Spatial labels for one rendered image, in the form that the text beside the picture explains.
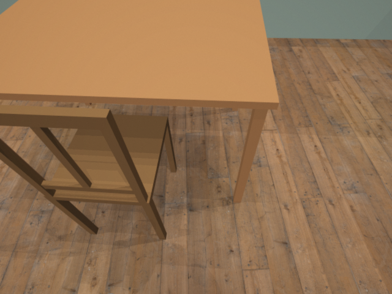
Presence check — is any chair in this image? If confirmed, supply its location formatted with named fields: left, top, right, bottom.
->
left=0, top=105, right=177, bottom=239

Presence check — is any table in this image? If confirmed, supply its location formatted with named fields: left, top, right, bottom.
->
left=0, top=0, right=279, bottom=203

